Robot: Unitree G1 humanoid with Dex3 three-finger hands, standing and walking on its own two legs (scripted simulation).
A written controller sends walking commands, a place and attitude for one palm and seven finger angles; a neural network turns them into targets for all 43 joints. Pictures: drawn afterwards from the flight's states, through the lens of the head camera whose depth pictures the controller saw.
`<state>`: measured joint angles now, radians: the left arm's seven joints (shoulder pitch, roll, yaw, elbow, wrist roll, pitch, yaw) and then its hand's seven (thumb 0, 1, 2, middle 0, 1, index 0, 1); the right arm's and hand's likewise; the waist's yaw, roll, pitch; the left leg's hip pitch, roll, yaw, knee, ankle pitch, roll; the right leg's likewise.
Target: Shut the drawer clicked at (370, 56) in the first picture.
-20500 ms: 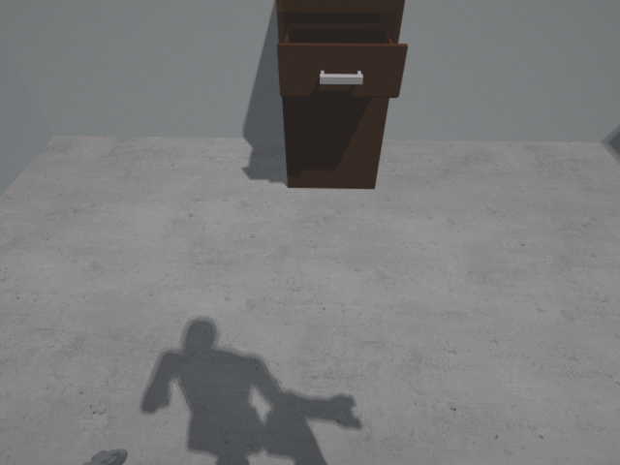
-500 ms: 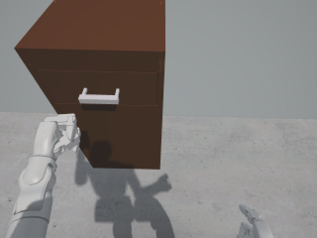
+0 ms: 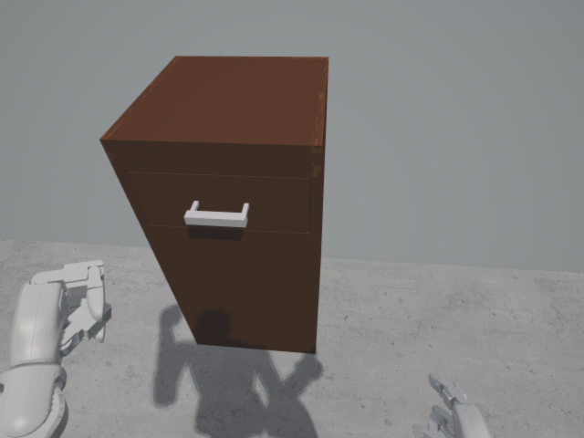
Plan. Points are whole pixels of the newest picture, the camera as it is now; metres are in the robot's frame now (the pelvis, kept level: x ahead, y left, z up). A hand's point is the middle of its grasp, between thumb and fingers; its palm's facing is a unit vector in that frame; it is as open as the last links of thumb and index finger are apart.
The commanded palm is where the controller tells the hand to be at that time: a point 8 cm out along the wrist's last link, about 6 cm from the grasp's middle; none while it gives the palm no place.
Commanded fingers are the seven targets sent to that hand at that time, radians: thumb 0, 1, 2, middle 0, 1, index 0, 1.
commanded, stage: draw the hand back to the body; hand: left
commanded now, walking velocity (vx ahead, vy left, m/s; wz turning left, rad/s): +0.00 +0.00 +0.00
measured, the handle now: (218, 212) +0.57 +0.23 -0.05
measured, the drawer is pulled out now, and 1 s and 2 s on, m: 0.00 0.00 0.00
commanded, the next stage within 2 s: step back with the hand held close in 0.32 s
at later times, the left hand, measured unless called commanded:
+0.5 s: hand (67, 341) +0.16 +0.24 +0.16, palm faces +0.42 -0.82 -0.40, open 3.3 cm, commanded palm +0.11 +0.27 +0.17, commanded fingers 0.00 0.90 0.90 -1.40 -1.60 -1.40 -1.60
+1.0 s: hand (26, 370) +0.13 +0.27 +0.16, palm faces +0.37 -0.79 -0.49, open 3.3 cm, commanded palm +0.07 +0.30 +0.17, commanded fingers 0.00 0.90 0.90 -1.40 -1.60 -1.40 -1.60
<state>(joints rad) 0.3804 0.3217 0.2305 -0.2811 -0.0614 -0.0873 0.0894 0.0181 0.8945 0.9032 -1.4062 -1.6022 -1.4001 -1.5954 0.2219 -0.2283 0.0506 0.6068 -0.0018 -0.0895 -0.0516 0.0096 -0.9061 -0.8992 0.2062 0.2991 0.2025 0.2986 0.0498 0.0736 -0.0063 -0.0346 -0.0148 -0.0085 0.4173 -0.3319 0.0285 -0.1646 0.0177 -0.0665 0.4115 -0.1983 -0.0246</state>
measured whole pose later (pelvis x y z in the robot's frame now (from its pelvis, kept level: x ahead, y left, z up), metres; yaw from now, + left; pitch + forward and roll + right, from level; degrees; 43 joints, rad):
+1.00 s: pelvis -0.06 +0.02 -0.01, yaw -2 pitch +0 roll +1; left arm 0.59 0.37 0.39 -0.52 -0.01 -0.23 0.13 0.02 0.89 0.90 -1.41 -1.60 -1.40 -1.59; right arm 0.21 -0.22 -0.01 0.55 0.00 -0.06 -0.07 0.01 -0.91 -0.90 0.21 0.30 0.20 0.30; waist 0.01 0.00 0.01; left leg -0.25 -0.07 0.05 0.55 -0.30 0.07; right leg -0.38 -0.03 -0.01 0.53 -0.14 0.01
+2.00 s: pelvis -0.16 -0.01 -0.03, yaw +7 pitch +0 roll +0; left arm 0.57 0.41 0.49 -0.61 0.01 -0.33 0.13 0.01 0.89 0.90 -1.41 -1.60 -1.41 -1.59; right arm 0.24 -0.21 -0.04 0.58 0.00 -0.10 -0.07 0.01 -0.91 -0.90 0.21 0.30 0.20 0.30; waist -0.04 -0.02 0.04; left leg -0.53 0.02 0.05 0.75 -0.29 0.04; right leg -0.49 0.05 0.11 0.73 -0.25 0.03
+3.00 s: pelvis -0.29 +0.00 +0.00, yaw -2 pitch -2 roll -1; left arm 0.59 0.38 0.37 -0.52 0.00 -0.22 0.15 0.02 0.89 0.90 -1.41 -1.60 -1.41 -1.60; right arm 0.28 -0.18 0.03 0.64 -0.02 -0.15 -0.08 0.01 -0.91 -0.90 0.20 0.30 0.20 0.30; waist -0.02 -0.02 -0.02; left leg -0.30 0.01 0.04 0.48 -0.16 0.02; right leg -0.23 0.02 0.00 0.51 -0.27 -0.01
